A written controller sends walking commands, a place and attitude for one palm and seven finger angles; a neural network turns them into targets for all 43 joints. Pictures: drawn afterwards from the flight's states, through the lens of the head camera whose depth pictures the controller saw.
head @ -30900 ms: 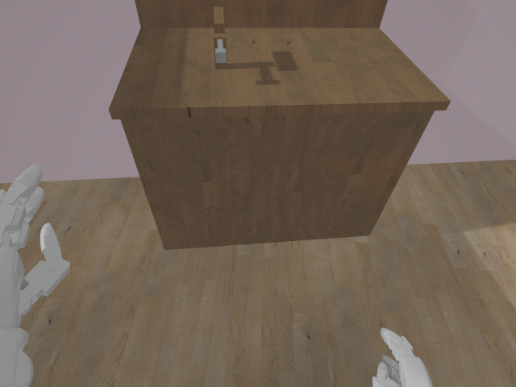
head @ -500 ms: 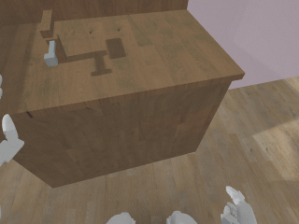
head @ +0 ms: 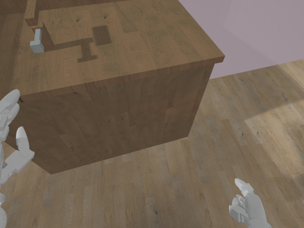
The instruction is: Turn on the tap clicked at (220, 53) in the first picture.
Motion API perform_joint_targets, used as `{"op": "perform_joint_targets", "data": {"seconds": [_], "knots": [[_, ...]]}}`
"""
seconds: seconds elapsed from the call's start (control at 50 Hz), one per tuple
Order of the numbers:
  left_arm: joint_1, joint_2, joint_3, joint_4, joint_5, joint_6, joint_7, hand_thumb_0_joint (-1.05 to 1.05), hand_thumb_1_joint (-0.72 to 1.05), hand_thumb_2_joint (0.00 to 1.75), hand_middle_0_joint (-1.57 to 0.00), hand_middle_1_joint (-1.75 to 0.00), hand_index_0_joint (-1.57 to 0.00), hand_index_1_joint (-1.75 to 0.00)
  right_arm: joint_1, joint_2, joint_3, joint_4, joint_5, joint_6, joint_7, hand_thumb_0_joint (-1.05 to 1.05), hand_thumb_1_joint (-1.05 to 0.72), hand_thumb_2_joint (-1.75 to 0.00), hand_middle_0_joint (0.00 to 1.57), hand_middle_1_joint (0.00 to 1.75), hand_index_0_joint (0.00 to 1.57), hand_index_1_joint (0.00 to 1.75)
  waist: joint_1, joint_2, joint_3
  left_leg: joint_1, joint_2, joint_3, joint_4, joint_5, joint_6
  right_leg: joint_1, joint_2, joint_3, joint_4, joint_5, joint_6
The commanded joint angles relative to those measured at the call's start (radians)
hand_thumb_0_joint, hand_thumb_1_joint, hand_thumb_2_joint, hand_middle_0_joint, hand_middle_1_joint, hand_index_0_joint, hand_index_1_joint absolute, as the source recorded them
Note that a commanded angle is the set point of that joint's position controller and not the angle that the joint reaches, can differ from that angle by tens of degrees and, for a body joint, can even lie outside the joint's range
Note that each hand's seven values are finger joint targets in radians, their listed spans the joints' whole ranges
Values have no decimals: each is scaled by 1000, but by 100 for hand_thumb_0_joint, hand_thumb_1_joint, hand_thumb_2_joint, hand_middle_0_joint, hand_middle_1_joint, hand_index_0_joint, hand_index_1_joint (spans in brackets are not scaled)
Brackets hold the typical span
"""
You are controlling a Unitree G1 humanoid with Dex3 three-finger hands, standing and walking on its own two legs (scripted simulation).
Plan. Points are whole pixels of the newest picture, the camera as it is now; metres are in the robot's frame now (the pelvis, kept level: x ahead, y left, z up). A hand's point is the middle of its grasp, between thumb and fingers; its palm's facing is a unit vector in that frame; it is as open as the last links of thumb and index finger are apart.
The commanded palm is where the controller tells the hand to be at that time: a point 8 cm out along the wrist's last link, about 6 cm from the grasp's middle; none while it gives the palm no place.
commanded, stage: stop stepping back and stand still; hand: left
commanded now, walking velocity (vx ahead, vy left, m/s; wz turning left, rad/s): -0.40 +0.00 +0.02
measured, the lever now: (37, 46) +0.60 +0.39 +0.11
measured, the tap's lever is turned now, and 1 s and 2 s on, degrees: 0 0 0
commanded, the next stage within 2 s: stand and check the lever's angle in 0.80 s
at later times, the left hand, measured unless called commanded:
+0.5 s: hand out of the picture +0.09 +0.22 +0.16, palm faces +0.43 -0.82 -0.37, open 7.4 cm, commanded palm +0.03 +0.26 +0.18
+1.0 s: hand out of the picture +0.09 +0.21 +0.16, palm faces +0.45 -0.80 -0.41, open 7.4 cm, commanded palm +0.03 +0.25 +0.18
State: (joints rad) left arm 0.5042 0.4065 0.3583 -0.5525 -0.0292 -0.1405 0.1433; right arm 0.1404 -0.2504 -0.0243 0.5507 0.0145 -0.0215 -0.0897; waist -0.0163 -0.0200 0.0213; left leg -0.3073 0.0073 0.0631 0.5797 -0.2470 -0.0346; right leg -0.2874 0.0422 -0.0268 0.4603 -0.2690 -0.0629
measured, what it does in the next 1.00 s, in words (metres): walks backwards: left foot, then right foot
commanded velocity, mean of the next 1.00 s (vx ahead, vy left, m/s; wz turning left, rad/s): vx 0.10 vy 0.02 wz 0.00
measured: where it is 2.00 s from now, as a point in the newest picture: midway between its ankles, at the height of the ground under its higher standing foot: outside the picture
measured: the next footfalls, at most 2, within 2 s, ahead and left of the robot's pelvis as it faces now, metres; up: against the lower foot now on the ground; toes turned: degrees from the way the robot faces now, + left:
left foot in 0.54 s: -0.07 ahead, +0.10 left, +0.00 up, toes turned +6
right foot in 0.70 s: -0.06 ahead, -0.11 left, +0.00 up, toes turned -1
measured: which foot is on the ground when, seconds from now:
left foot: down 0.00-0.30, up 0.32-0.52, down 0.54-1.00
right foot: down 0.00-0.56, up 0.58-0.68, down 0.70-1.00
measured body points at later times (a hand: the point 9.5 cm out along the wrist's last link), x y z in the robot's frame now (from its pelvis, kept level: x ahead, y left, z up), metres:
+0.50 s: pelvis -0.12 -0.02 +0.00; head -0.12 -0.04 +0.45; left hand +0.06 +0.26 +0.18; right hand +0.03 -0.26 -0.10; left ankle -0.13 +0.10 -0.72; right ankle -0.08 -0.11 -0.74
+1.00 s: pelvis -0.12 -0.04 -0.01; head -0.11 -0.06 +0.44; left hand +0.06 +0.25 +0.19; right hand +0.06 -0.27 -0.10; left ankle -0.11 +0.10 -0.74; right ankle -0.10 -0.11 -0.74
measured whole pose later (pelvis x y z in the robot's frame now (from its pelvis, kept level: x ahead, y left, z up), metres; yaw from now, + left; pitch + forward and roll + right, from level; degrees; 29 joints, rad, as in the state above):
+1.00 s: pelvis -0.12 -0.04 -0.01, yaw +3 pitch -2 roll +0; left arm 0.47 0.34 0.34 -0.46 -0.05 -0.15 0.16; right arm 0.21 -0.22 -0.01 0.61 0.01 -0.10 -0.06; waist -0.01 0.04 0.04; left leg -0.22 0.05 0.04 0.52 -0.26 -0.02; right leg -0.22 0.03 -0.09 0.53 -0.28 -0.06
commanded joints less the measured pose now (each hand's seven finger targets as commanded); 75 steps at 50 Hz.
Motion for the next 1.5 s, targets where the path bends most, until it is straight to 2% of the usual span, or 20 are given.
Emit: {"op": "perform_joint_targets", "data": {"seconds": [0.0,0.04,0.08,0.16,0.24,0.28,0.3,0.36,0.46,0.54,0.6,0.66,0.72,0.74,0.8,0.88,0.96,1.2,1.34,1.48], "knots": [[11,180,126,-244,-18,-78,37,0,90,90,-20,-30,-20,-30,-34,-98,-49,-163,22,-47,-13,0,-90,-90,20,30,20,30,20,69,-290,158,132,-47,-121,580,25,217,-173,120,79,785,63],[35,184,134,-312,-24,-81,42,0,90,90,-20,-30,-20,-30,-33,-92,-45,-167,8,-62,-3,0,-90,-90,20,30,20,30,23,222,-337,350,251,-160,-117,1129,56,-8,-81,57,170,175,77],[32,173,124,-345,-10,-81,36,0,90,90,-20,-30,-20,-30,-36,-77,-42,-148,-20,-86,15,0,-90,-90,20,30,20,30,31,311,-296,321,315,-205,-157,1191,97,-97,-40,58,310,-206,69],[62,120,106,-245,-9,-25,57,0,90,90,-20,-30,-20,-30,7,-84,-42,-134,-8,-125,18,0,-90,-90,20,30,20,30,5,215,-199,211,250,-152,-210,660,128,-53,-37,10,268,-128,87],[-29,115,89,-149,-12,-13,57,0,90,90,-20,-30,-20,-30,-37,-86,-15,-123,-4,-134,2,0,-90,-90,20,30,20,30,3,96,-91,-34,160,-99,-188,-70,81,141,-79,16,-93,-1,82],[-119,140,89,-168,-6,-18,49,0,90,90,-20,-30,-20,-30,-50,-81,-19,-116,-18,-126,9,0,-90,-90,20,30,20,30,-15,-61,-65,-42,30,-60,48,-194,33,-14,-291,327,-286,-220,-23],[-127,130,74,-138,-7,-9,45,0,90,90,-20,-30,-20,-30,-30,-61,-23,-92,-8,-118,9,0,-90,-90,20,30,20,30,-5,-142,-65,-33,19,-51,174,-175,29,-56,-334,403,-324,-326,-43],[-155,128,82,-117,-4,-21,43,0,90,90,-20,-30,-20,-30,-21,-62,-19,-85,-13,-106,16,0,-90,-90,20,30,20,30,-6,-86,-67,-67,25,-54,256,-163,35,-30,-337,297,-270,-217,-60],[-112,116,80,-83,-11,-28,54,0,90,90,-20,-30,-20,-30,-6,-68,-21,-92,-18,-99,7,0,-90,-90,20,30,20,30,-8,-61,-69,109,18,12,-76,-184,66,-65,-259,197,-178,-323,-31],[-128,122,92,-120,-8,-37,64,0,90,90,-20,-30,-20,-30,-7,-86,-14,-104,-12,-118,0,0,-90,-90,20,30,20,30,-4,257,-23,33,269,-369,-409,-432,177,-111,-39,-32,290,-180,72],[-156,107,73,-82,11,-29,56,0,90,90,-20,-30,-20,-30,-17,-77,-11,-85,-19,-146,-1,0,-90,-90,20,30,20,30,-1,206,59,-119,276,-335,-413,-461,203,-55,-69,-5,327,-158,73],[-158,86,48,-88,9,-29,52,0,90,90,-20,-30,-20,-30,-17,-93,-13,-79,-16,-162,1,0,-90,-90,20,30,20,30,10,151,19,-106,175,-152,-214,-297,128,106,-59,-27,8,-64,59],[-201,119,65,-116,4,-32,44,0,90,90,-20,-30,-20,-30,9,-77,-37,-72,-12,-163,17,0,-90,-90,20,30,20,30,4,-156,-52,-138,8,-1,203,-208,48,103,-331,455,-242,-229,-79],[-205,139,83,-146,-2,-39,43,0,90,90,-20,-30,-20,-30,-1,-76,-40,-82,-8,-163,24,0,-90,-90,20,30,20,30,16,-136,-49,-163,15,-35,289,-204,40,129,-366,481,-254,-118,-117],[-156,138,114,-145,-7,-57,44,0,90,90,-20,-30,-20,-30,1,-44,-12,-81,-9,-153,33,0,-90,-90,20,30,20,30,9,-31,-73,-68,42,-48,148,-173,40,147,-329,273,-139,223,-100],[-56,94,103,-73,-26,-57,47,0,90,90,-20,-30,-20,-30,-9,-64,-20,-99,-11,-137,21,0,-90,-90,20,30,20,30,13,12,-95,116,85,-78,-173,66,59,95,-183,126,-50,96,14],[-78,85,72,-52,-23,-34,27,0,90,90,-20,-30,-20,-30,-29,-68,-14,-111,-2,-125,19,0,-90,-90,20,30,20,30,7,32,-21,64,106,-94,-150,39,67,53,-140,122,-112,65,46],[-71,100,85,-151,-20,-26,46,0,90,90,-20,-30,-20,-30,-33,-67,-17,-136,-6,-128,17,0,-90,-90,20,30,20,30,14,73,-142,147,114,-76,-154,289,51,179,-126,69,-57,341,47],[-115,93,77,-129,-24,-6,53,0,90,90,-20,-30,-20,-30,-37,-69,-7,-132,-11,-105,5,0,-90,-90,20,30,20,30,4,79,-74,62,143,-108,-180,-148,99,71,-98,79,-15,-39,17],[-185,104,75,-175,-11,-13,57,0,90,90,-20,-30,-20,-30,-26,-75,-2,-122,-12,-118,-1,0,-90,-90,20,30,20,30,-5,193,-72,79,199,-176,-169,-61,132,27,-69,11,148,18,17]]}}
